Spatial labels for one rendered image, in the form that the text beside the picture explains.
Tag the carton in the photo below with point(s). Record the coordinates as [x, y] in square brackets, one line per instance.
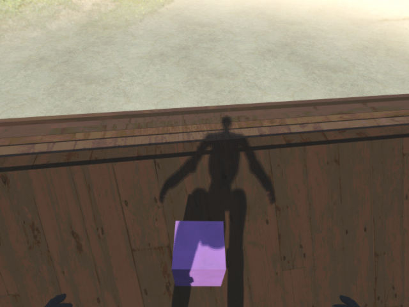
[199, 253]

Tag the robot left hand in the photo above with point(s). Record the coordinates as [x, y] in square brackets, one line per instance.
[56, 302]

